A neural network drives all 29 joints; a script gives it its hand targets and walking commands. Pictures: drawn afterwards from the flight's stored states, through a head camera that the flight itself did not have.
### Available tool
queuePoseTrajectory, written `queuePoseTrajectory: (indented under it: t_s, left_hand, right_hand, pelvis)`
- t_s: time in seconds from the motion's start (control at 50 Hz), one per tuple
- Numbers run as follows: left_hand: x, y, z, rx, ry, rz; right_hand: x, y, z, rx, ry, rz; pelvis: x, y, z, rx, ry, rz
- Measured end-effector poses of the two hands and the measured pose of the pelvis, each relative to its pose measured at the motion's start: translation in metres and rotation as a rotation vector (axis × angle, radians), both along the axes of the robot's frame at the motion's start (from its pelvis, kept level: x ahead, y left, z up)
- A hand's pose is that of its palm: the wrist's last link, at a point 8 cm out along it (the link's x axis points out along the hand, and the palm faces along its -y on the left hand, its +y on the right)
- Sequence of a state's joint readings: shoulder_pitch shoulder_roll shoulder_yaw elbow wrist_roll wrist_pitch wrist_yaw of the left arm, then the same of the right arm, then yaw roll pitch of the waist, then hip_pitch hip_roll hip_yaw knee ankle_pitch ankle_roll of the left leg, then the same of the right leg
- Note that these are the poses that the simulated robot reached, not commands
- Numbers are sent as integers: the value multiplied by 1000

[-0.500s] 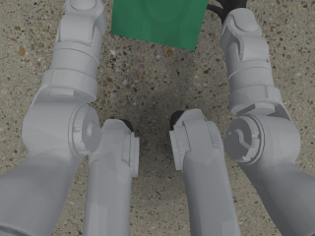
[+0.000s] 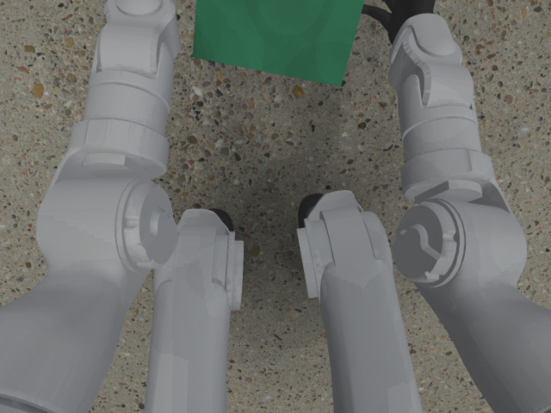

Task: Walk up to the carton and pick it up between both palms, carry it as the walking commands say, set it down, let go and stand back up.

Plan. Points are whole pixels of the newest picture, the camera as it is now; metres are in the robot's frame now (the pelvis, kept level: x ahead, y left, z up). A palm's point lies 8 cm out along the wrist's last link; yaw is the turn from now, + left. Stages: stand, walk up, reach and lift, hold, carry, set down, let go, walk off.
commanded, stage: set down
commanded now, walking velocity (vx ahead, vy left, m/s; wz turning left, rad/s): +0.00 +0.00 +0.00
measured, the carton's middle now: out of the picture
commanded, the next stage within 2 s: none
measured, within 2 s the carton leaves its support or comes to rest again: rests again in 0.76 s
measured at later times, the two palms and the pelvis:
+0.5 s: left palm out of the picture +0.56 +0.07 -0.19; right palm (409, 16) +0.50 -0.19 -0.20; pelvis +0.00 +0.00 +0.00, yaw +0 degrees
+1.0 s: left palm out of the picture +0.55 +0.09 -0.21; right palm (432, 26) +0.49 -0.23 -0.21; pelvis +0.00 +0.00 +0.00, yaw +0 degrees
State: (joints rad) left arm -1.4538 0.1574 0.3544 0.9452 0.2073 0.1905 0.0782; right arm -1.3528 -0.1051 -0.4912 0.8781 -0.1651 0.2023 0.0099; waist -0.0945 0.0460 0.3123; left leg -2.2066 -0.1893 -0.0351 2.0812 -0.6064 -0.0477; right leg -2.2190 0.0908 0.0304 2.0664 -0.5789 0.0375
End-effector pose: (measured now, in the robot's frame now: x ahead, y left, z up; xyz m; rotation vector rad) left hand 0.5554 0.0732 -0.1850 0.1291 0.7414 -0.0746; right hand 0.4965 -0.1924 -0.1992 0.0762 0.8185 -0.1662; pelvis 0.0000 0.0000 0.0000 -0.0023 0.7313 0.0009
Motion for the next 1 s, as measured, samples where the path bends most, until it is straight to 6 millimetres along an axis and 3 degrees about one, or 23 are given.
queuePoseTrajectory:
  t_s: [0.58,0.72,0.8,0.9,1.0]
  left_hand:
    - [2,1,-2,0,-10,-18]
    - [-3,6,-11,-14,30,1]
    - [-11,10,-23,-17,78,17]
    - [-8,11,-22,-21,55,14]
    - [-9,13,-24,-14,56,13]
  right_hand:
    - [1,-1,-3,0,-18,5]
    - [-4,1,-11,-9,2,5]
    - [-13,-10,-20,-56,40,-15]
    - [-9,-28,-15,-127,1,-13]
    - [-10,-34,-15,-126,1,-14]
  pelvis:
    - [2,0,0,1,4,2]
    - [2,0,0,1,4,3]
    - [2,0,0,1,-2,3]
    - [1,-1,1,0,-8,4]
    - [1,-2,-1,0,-13,4]
